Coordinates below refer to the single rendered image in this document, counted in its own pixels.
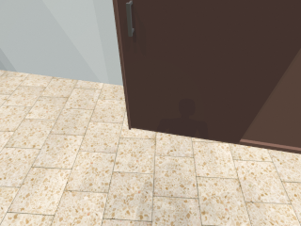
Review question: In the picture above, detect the wardrobe door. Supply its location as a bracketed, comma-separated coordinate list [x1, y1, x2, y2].
[242, 48, 301, 148]
[117, 0, 301, 143]

